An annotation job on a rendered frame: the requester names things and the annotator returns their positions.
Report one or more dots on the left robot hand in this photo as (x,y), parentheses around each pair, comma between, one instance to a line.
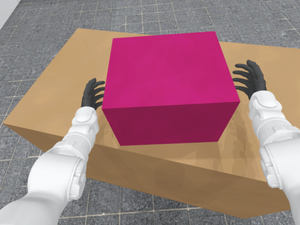
(89,98)

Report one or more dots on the right robot upper arm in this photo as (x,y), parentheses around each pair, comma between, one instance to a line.
(280,162)

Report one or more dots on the carton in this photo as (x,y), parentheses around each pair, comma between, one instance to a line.
(165,89)

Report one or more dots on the right robot hand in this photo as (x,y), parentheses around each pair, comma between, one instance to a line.
(255,78)

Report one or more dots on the left robot upper arm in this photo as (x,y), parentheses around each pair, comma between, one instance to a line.
(56,180)

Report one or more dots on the robot left forearm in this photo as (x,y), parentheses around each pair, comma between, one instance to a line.
(80,138)

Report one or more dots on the robot right forearm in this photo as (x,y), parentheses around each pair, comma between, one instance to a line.
(269,123)

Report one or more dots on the pedestal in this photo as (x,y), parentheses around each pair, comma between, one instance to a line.
(224,176)

